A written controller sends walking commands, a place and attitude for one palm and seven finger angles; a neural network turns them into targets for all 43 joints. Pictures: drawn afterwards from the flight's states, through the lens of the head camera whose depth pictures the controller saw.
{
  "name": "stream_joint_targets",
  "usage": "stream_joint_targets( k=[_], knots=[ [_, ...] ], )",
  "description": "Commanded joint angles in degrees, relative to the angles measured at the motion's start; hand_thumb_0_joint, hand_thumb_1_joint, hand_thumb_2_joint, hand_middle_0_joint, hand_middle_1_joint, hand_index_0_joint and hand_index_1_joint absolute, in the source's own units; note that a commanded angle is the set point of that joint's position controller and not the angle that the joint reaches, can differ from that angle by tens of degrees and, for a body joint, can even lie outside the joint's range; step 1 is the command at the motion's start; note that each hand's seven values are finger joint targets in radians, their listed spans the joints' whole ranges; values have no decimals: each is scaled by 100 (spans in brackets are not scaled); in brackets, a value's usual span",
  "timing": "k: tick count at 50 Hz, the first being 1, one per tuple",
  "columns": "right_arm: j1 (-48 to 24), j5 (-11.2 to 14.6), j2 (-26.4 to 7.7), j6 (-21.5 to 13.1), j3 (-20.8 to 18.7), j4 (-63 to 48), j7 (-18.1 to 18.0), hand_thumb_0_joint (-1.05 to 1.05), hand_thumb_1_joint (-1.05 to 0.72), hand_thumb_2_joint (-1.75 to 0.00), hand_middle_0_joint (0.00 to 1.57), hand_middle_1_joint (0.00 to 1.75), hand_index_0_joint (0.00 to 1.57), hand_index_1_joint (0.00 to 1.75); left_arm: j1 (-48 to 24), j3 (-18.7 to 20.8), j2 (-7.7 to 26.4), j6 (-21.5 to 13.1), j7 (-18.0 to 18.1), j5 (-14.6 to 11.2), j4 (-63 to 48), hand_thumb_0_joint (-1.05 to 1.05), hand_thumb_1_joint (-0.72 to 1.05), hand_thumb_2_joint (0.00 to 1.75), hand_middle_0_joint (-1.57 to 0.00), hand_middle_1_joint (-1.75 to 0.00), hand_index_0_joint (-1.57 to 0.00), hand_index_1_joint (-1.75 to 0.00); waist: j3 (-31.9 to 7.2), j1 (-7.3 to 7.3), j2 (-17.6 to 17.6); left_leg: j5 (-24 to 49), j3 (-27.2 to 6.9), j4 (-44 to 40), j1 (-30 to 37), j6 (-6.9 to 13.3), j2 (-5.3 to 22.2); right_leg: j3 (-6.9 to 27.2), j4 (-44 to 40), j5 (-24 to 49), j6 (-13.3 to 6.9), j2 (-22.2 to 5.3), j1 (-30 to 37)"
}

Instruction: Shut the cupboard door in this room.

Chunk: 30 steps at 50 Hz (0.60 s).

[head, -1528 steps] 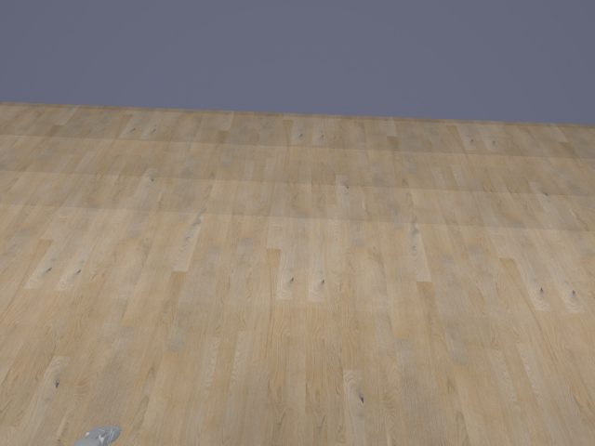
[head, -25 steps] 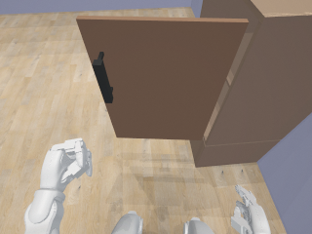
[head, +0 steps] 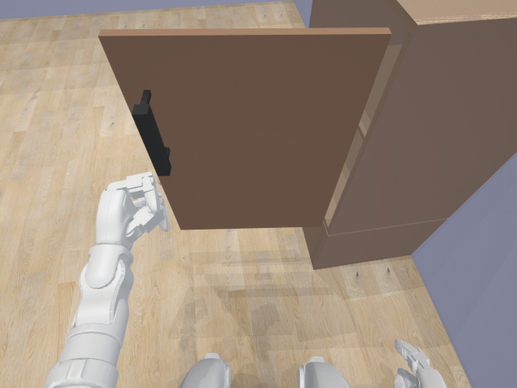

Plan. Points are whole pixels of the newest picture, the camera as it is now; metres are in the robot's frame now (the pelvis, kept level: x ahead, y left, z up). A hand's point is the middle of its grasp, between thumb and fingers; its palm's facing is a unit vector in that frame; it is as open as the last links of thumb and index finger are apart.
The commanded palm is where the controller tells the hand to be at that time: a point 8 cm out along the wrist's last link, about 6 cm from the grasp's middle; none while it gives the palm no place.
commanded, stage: bring the fist close to the handle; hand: left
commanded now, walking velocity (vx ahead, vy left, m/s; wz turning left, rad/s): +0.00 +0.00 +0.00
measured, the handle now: (155, 135) +0.53 +0.21 +0.05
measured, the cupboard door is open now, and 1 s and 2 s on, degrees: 83 83 65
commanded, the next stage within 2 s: push the door shut along its arc in 0.70 s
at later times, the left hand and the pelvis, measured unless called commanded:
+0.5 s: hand (172, 171) +0.44 +0.16 +0.06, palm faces +0.07 -1.00 -0.02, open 3.1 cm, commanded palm +0.41 +0.21 +0.06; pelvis +0.00 -0.01 +0.00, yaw -1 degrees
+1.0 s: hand (171, 167) +0.45 +0.16 +0.06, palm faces +0.03 -1.00 -0.02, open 3.1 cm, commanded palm +0.43 +0.21 +0.06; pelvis +0.00 +0.00 -0.01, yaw -1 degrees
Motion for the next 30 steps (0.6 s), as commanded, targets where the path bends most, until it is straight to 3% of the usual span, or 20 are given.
stream_joint_targets(
  k=[1, 3, 5, 7, 9, 10, 12, 14, 15, 17, 18, 19, 22, 26, 28, 30],
  knots=[
    [139, 4, -793, -182, -287, -589, -25, 0, -90, -90, 20, 30, 20, 30, -2083, 357, 884, -417, 129, 32, -573, 0, 90, 90, -130, -150, -130, -150, -1826, -125, -179, 1318, -151, -918, 968, 37, -154, 96, -785, 1407, -115, 229, 1015],
    [183, -8, -800, -115, -289, -564, -30, 0, -90, -90, 20, 30, 20, 30, -2388, 518, 1071, -451, 158, 100, -279, 0, 90, 90, -130, -150, -130, -150, -1917, -95, -187, 1266, -140, -917, 885, 46, -159, 133, -772, 1377, -113, 220, 1084],
    [225, -6, -775, -95, -283, -510, -14, 0, -90, -90, 20, 30, 20, 30, -2926, 356, 899, -504, 161, 118, -103, 0, 90, 90, -130, -150, -130, -150, -1933, -186, 40, 1243, -133, -898, 976, 37, -167, 121, -781, 1352, -119, 223, 938],
    [324, -32, -819, -53, -301, -449, -15, 0, -90, -90, 20, 30, 20, 30, -3142, 600, 1176, -577, 185, 143, 216, 0, 90, 90, -130, -150, -130, -150, -2039, -181, -121, 1282, -147, -861, 919, 57, -164, 145, -770, 1399, -118, 244, 1003],
    [371, -38, -786, -25, -296, -400, 8, 0, -90, -90, 20, 30, 20, 30, -3483, 530, 1103, -655, 153, 169, 381, 0, 90, 90, -130, -150, -130, -150, -2259, -220, 70, 1452, -110, -802, 972, 55, -180, 183, -724, 1625, -117, 226, 1045],
    [428, -44, -793, -9, -312, -345, 16, 0, -90, -90, 20, 30, 20, 30, -3582, 612, 1156, -676, 143, 156, 561, 0, 90, 90, -130, -150, -130, -150, -2297, -249, -86, 1492, -102, -762, 925, 61, -173, 194, -725, 1701, -101, 231, 1081],
    [522, -61, -831, 43, -327, -301, 23, 0, -90, -90, 20, 30, 20, 30, -3657, 841, 1445, -724, 117, 197, 861, 0, 90, 90, -130, -150, -130, -150, -2331, -218, -97, 1559, -92, -728, 832, 75, -173, 226, -702, 1813, -103, 244, 1138],
    [575, -55, -799, 82, -323, -258, 51, 0, -90, -90, 20, 30, 20, 30, -4011, 651, 1227, -742, 59, 219, 1138, 0, 90, 90, -130, -150, -130, -150, -2298, -331, -49, 1550, -84, -712, 830, 72, -172, 213, -698, 1815, -91, 239, 1003],
    [616, -56, -819, 102, -331, -221, 61, 0, -90, -90, 20, 30, 20, 30, -4119, 742, 1324, -740, 54, 227, 1345, 0, 90, 90, -130, -150, -130, -150, -2176, -333, -28, 1429, -78, -713, 738, 64, -174, 213, -729, 1697, -91, 240, 944],
    [684, -73, -876, 152, -345, -266, 73, 0, -90, -90, 20, 30, 20, 30, -3971, 1013, 1618, -778, 21, 240, 1539, 0, 90, 90, -130, -150, -130, -150, -2279, -233, -171, 1370, -92, -734, 633, 89, -186, 232, -727, 1626, -110, 261, 1072],
    [667, -65, -843, 171, -349, -307, 89, 0, -90, -90, 20, 30, 20, 30, -3903, 891, 1426, -794, -19, 221, 1508, 0, 90, 90, -130, -150, -130, -150, -2361, -242, -64, 1476, -43, -739, 708, 95, -197, 246, -734, 1767, -101, 247, 1115],
    [690, -59, -840, 194, -357, -328, 107, 0, -90, -90, 20, 30, 20, 30, -3793, 939, 1442, -800, -42, 201, 1524, 0, 90, 90, -130, -150, -130, -150, -2378, -205, -114, 1476, -16, -741, 685, 90, -195, 248, -755, 1784, -96, 248, 1165],
    [753, -68, -861, 253, -374, -344, 112, 0, -90, -90, 20, 30, 20, 30, -3878, 1025, 1576, -868, -48, 199, 1439, 0, 90, 90, -130, -150, -130, -150, -2405, -216, -106, 1435, -21, -744, 669, 109, -190, 268, -763, 1744, -92, 270, 1178],
    [769, -58, -837, 288, -379, -307, 109, 0, -90, -90, 20, 30, 20, 30, -4102, 953, 1514, -952, -12, 207, 1377, 0, 90, 90, -130, -150, -130, -150, -2336, -304, -106, 1332, 2, -759, 678, 117, -186, 280, -819, 1647, -70, 263, 1119],
    [779, -67, -868, 310, -377, -263, 78, 0, -90, -90, 20, 30, 20, 30, -4241, 1128, 1757, -998, 4, 226, 1496, 0, 90, 90, -130, -150, -130, -150, -2260, -349, -273, 1111, -1, -744, 494, 140, -183, 335, -854, 1452, -42, 255, 1128],
    [748, -70, -840, 309, -362, -253, 72, 0, -90, -90, 20, 30, 20, 30, -4503, 1020, 1696, -1071, -18, 260, 1419, 0, 90, 90, -130, -150, -130, -150, -2312, -357, 74, 1082, -10, -762, 607, 125, -193, 326, -824, 1387, -64, 255, 1042]
  ],
)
